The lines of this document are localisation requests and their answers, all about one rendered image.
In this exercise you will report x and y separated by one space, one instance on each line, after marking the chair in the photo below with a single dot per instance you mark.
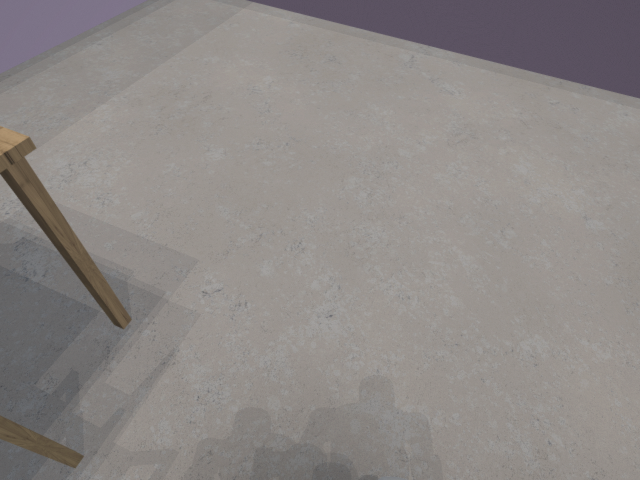
30 440

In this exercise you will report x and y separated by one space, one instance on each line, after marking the table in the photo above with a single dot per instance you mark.
21 178

